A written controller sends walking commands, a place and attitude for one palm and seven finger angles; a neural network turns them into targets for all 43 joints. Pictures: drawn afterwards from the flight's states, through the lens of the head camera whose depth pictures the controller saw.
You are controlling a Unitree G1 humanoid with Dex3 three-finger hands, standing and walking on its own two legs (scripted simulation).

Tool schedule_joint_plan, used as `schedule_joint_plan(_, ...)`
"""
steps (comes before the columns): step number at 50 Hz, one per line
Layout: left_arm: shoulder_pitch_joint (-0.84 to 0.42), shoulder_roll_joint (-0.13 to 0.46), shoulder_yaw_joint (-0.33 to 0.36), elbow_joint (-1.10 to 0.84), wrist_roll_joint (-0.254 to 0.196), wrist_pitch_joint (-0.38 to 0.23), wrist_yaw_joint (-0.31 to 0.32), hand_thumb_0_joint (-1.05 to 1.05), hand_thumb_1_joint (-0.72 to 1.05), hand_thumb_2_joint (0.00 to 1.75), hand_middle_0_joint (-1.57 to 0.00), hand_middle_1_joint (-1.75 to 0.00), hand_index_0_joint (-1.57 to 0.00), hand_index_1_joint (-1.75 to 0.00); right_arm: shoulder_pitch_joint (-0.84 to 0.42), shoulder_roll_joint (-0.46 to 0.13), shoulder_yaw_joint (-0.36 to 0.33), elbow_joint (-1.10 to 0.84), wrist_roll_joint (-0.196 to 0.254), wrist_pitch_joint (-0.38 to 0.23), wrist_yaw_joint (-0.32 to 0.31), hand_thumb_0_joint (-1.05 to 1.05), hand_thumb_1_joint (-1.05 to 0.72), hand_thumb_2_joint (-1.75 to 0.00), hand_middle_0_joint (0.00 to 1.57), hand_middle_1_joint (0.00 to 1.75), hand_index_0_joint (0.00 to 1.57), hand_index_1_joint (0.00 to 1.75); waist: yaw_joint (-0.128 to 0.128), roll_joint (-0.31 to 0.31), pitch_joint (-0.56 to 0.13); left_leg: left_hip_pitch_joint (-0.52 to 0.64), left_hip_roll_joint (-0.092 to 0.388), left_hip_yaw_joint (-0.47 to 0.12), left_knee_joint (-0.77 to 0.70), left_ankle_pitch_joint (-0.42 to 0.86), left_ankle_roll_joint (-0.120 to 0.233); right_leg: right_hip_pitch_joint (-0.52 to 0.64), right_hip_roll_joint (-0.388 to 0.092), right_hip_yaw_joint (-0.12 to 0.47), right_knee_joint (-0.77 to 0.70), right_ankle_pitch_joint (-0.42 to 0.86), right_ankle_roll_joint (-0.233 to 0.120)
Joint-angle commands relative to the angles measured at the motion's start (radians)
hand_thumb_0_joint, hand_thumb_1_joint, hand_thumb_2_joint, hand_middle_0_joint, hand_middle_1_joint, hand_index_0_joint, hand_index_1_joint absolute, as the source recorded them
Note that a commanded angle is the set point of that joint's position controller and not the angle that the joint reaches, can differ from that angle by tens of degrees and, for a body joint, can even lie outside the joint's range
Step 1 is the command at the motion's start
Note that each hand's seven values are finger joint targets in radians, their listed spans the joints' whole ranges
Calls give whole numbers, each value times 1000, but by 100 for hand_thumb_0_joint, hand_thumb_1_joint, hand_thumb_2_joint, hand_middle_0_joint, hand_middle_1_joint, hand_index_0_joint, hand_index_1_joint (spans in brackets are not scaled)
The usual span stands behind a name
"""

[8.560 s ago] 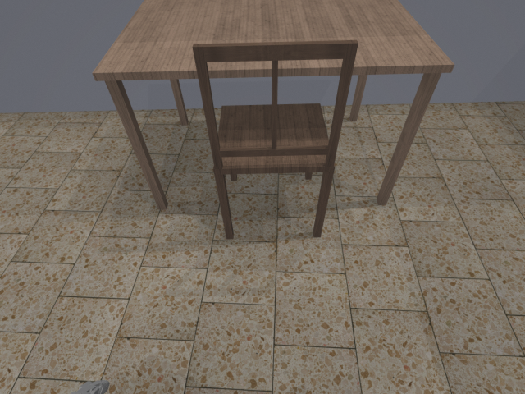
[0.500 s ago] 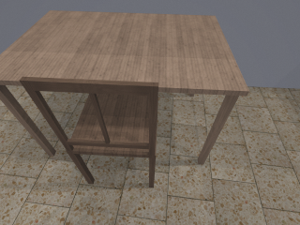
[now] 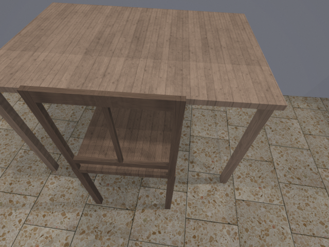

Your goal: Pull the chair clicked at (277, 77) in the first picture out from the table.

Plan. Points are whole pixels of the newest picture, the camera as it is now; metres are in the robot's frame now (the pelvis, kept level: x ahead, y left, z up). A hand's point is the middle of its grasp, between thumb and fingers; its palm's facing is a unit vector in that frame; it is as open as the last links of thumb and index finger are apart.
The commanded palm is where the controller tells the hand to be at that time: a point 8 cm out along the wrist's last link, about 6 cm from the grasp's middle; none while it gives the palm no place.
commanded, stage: come to a stop and stand still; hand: left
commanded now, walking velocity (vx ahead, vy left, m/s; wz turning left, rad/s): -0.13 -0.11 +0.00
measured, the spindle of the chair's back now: (114, 137) +0.44 +0.20 -0.07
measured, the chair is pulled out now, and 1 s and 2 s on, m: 0.00 0.00 0.00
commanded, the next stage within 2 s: look again from close up in 0.94 s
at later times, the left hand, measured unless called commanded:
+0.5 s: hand out of the picture +0.02 +0.18 -0.17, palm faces +0.01 -0.97 -0.22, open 7.3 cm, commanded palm none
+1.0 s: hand out of the picture -0.07 +0.19 -0.17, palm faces +0.02 -0.98 -0.19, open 7.4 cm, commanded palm none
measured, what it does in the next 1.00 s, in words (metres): shifts its weight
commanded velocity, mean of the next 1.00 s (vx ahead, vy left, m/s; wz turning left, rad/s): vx -0.02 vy -0.01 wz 0.00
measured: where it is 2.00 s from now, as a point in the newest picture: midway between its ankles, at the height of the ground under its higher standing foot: outside the picture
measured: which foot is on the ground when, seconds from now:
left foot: down 0.00-1.00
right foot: down 0.00-1.00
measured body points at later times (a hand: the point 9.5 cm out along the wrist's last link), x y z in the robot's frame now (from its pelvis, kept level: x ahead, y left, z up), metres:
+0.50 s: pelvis -0.03 +0.00 +0.00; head -0.02 +0.00 +0.45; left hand +0.02 +0.23 -0.15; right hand +0.02 -0.25 -0.14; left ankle -0.05 +0.11 -0.73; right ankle -0.05 -0.13 -0.73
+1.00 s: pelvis -0.05 +0.01 +0.01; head -0.04 +0.02 +0.46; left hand -0.07 +0.24 -0.15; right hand -0.06 -0.21 -0.15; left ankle -0.05 +0.11 -0.73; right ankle -0.05 -0.13 -0.73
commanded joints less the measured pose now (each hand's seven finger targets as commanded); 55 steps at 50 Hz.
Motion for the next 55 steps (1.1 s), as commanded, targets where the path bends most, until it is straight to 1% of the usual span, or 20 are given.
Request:
schedule_joint_plan(1, 88, 73, 9, -11, -12, -33, 11, 0, 90, 90, -20, -30, -20, -30, 42, -122, -18, -18, 19, -16, -21, 0, -90, -90, 20, 30, 20, 30, 4, 96, -69, 73, 145, -105, -60, 907, 30, 86, -37, 36, -119, 518, -15)
schedule_joint_plan(2, 80, 86, 14, -10, -11, -35, 12, 0, 90, 90, -20, -30, -20, -30, 38, -111, -24, -23, 19, -11, -21, 0, -90, -90, 20, 30, 20, 30, -2, 7, -53, 39, 126, -89, -65, 817, 16, 115, -47, 27, -96, 676, -15)
schedule_joint_plan(4, 67, 89, 17, -19, -8, -29, 18, 0, 90, 90, -20, -30, -20, -30, 39, -112, -32, -20, 18, -4, -21, 0, -90, -90, 20, 30, 20, 30, -9, -23, -66, 35, 114, -64, -78, 757, 7, 129, -64, 18, -56, 798, -10)
schedule_joint_plan(8, 27, 79, 22, -57, -5, -17, 21, 0, 90, 90, -20, -30, -20, -30, 24, -110, -40, -15, 15, 0, -21, 0, -90, -90, 20, 30, 20, 30, -11, 38, -78, 90, 137, -79, -89, 811, 19, 65, -41, 24, -63, 603, -5)
schedule_joint_plan(11, 15, 85, 28, -71, -3, -17, 21, 0, 90, 90, -20, -30, -20, -30, 16, -111, -44, -25, 13, 5, -21, 0, -90, -90, 20, 30, 20, 30, -11, 32, -97, 88, 136, -76, -77, 781, 20, 74, -46, 36, -68, 621, -10)
schedule_joint_plan(15, 5, 98, 20, -67, 0, -19, 17, 0, 90, 90, -20, -30, -20, -30, -19, -95, -37, -27, 14, 8, -11, 0, -90, -90, 20, 30, 20, 30, -9, 11, -88, 37, 113, -66, -105, 553, 4, 109, -69, 60, -120, 625, -18)
schedule_joint_plan(16, 49, 138, 24, -56, 7, -29, 49, 0, 90, 90, -20, -30, -20, -30, -103, -184, -62, -113, 26, 12, 5, 0, -90, -90, 20, 30, 20, 30, 3, -90, -32, -53, 129, -30, 106, 513, -22, 47, -95, 102, -153, 881, 11)
schedule_joint_plan(17, 23, 172, 30, -85, 8, -39, 45, 0, 90, 90, -20, -30, -20, -30, -117, -144, -51, -148, 24, 20, 14, 0, -90, -90, 20, 30, 20, 30, -13, -91, -32, -125, 80, -5, 93, 252, -42, 128, -160, 132, -145, 1029, -36)
schedule_joint_plan(18, 14, 166, 24, -114, 2, -45, 37, 0, 90, 90, -20, -30, -20, -30, -48, -104, -51, -152, 17, 12, 15, 0, -90, -90, 20, 30, 20, 30, -38, -113, -138, -121, 64, -10, 33, 73, -20, 179, -180, 143, -109, 986, -69)
schedule_joint_plan(20, -47, 142, 9, -144, -1, -37, 27, 0, 90, 90, -20, -30, -20, -30, -45, -117, -51, -140, 17, 16, 15, 0, -90, -90, 20, 30, 20, 30, -51, -38, -128, -34, 74, -35, -35, 181, -15, 85, -119, 97, -103, 676, -50)
schedule_joint_plan(21, -61, 134, 6, -153, -3, -32, 24, 0, 90, 90, -20, -30, -20, -30, -52, -133, -51, -141, 13, 17, 14, 0, -90, -90, 20, 30, 20, 30, -49, 43, -84, -24, 100, -60, -57, 261, -8, 27, -81, 82, -116, 500, -38)
schedule_joint_plan(23, -54, 125, 4, -154, -1, -23, 19, 0, 90, 90, -20, -30, -20, -30, -77, -151, -48, -151, 8, 16, 14, 0, -90, -90, 20, 30, 20, 30, -30, 92, -35, -46, 122, -85, -63, 351, 6, 1, -42, 64, -129, 348, -25)
schedule_joint_plan(25, -61, 133, 1, -153, 0, -18, 13, 0, 90, 90, -20, -30, -20, -30, -108, -153, -43, -164, 10, 22, 17, 0, -90, -90, 20, 30, 20, 30, -28, 70, 25, -88, 113, -98, -102, 207, 6, -37, -35, 81, -182, 192, -21)
schedule_joint_plan(29, -59, 141, -1, -158, 3, -15, 4, 0, 90, 90, -20, -30, -20, -30, -94, -163, -41, -164, 5, 26, 25, 0, -90, -90, 20, 30, 20, 30, -34, 27, 61, -122, 95, -103, -150, 14, 6, -80, -31, 94, -242, -8, -18)
schedule_joint_plan(32, -45, 144, -2, -159, 4, -14, 0, 0, 90, 90, -20, -30, -20, -30, -82, -165, -40, -157, 3, 24, 27, 0, -90, -90, 20, 30, 20, 30, -33, 65, 46, -132, 99, -116, -186, -41, 10, -76, -26, 82, -245, -28, -13)
schedule_joint_plan(34, -33, 138, -3, -151, 3, -16, 0, 0, 90, 90, -20, -30, -20, -30, -74, -171, -39, -151, 4, 22, 28, 0, -90, -90, 20, 30, 20, 30, -30, 50, 34, -142, 98, -124, -193, -48, 10, -66, -26, 80, -241, -19, -10)
schedule_joint_plan(40, 5, 123, -10, -117, 0, -25, -2, 0, 90, 90, -20, -30, -20, -30, -50, -162, -30, -111, 10, 8, 26, 0, -90, -90, 20, 30, 20, 30, -24, 41, -7, -106, 104, -121, -198, 40, 13, -30, -39, 72, -237, 76, -6)
schedule_joint_plan(44, 19, 116, -15, -88, -1, -26, 0, 0, 90, 90, -20, -30, -20, -30, -37, -154, -23, -78, 14, 7, 25, 0, -90, -90, 20, 30, 20, 30, -22, 37, 22, -116, 105, -119, -209, 58, 12, -21, -37, 65, -237, 107, -3)
schedule_joint_plan(46, 33, 109, -16, -72, -3, -29, 1, 0, 90, 90, -20, -30, -20, -30, -28, -151, -21, -61, 15, 3, 24, 0, -90, -90, 20, 30, 20, 30, -20, 39, -5, -90, 107, -116, -203, 103, 13, -4, -40, 63, -230, 143, -2)
schedule_joint_plan(55, 55, 87, -19, -33, -2, -32, 6, 0, 90, 90, -20, -30, -20, -30, -18, -127, -15, -12, 19, -2, 18, 0, -90, -90, 20, 30, 20, 30, -16, 30, 3, -66, 107, -100, -195, 187, 14, 13, -45, 56, -229, 215, 3)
